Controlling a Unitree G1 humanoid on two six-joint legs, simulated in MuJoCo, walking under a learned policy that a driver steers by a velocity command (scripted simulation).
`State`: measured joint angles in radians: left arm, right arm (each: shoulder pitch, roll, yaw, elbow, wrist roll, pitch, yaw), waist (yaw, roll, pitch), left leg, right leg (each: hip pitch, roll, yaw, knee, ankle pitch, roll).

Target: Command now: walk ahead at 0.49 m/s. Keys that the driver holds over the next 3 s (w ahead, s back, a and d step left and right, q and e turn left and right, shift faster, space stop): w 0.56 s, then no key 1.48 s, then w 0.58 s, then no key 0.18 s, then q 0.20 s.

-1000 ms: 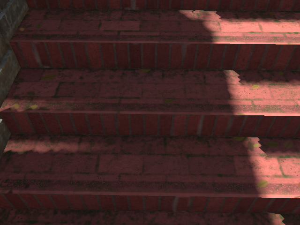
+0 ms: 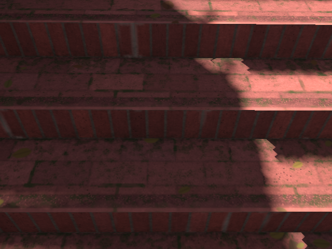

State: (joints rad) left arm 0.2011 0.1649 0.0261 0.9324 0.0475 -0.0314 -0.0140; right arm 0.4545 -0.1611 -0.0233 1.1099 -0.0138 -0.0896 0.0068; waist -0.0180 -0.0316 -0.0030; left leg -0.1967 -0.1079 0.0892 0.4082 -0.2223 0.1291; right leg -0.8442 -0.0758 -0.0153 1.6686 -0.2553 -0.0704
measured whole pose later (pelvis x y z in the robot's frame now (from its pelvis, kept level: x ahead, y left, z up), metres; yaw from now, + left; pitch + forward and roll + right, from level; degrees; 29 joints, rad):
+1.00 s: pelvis +0.53 -0.04 +0.26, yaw -1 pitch +1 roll +1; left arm 0.28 0.16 0.05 0.83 0.04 -0.05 0.03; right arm 0.23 -0.17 -0.03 0.98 -0.03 -0.04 -0.04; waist 0.02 -0.01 -0.01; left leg -0.58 -0.05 0.18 0.87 -0.33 0.14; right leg -0.68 0.02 0.07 1.67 -0.14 -0.09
